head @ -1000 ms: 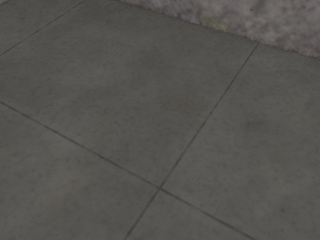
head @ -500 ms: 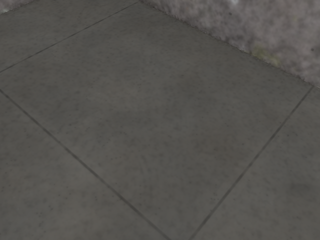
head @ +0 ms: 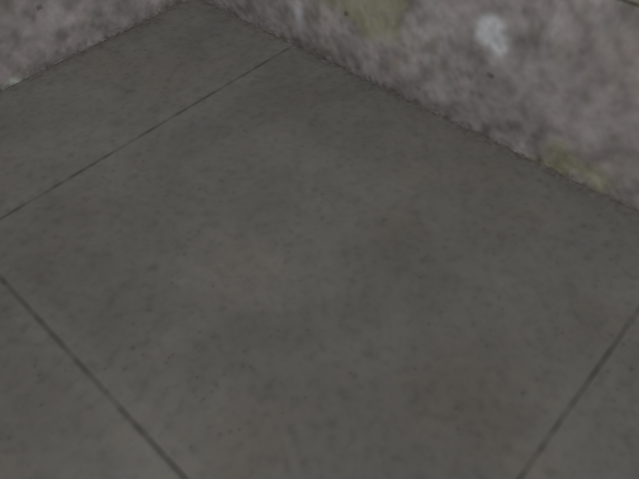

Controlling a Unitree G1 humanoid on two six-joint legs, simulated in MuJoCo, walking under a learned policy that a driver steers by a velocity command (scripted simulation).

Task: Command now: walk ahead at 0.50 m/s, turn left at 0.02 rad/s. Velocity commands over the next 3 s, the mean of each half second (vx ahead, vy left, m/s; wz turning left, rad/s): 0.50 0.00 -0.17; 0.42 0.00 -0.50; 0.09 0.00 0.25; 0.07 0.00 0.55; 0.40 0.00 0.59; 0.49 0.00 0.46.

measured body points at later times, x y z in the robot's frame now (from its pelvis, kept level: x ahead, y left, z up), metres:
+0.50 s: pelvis +0.28 +0.05 +0.00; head +0.30 +0.06 +0.45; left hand +0.36 +0.31 -0.14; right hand +0.31 -0.22 -0.12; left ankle +0.29 +0.12 -0.75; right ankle +0.25 -0.09 -0.66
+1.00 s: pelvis +0.51 -0.05 -0.01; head +0.55 -0.07 +0.44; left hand +0.71 +0.17 -0.13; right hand +0.49 -0.32 -0.15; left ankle +0.52 +0.11 -0.65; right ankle +0.54 -0.10 -0.75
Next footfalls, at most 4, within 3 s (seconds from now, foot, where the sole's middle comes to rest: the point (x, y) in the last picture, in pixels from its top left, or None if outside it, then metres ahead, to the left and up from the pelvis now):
0.28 left None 0.33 0.13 -0.78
0.82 right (405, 447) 0.58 -0.11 -0.78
1.42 left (340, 403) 0.68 0.02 -0.78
1.90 right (432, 411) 0.66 -0.18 -0.78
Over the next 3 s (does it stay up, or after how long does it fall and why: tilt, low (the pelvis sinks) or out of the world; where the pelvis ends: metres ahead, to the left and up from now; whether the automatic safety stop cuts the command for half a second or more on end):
stays up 1.06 0.17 -0.03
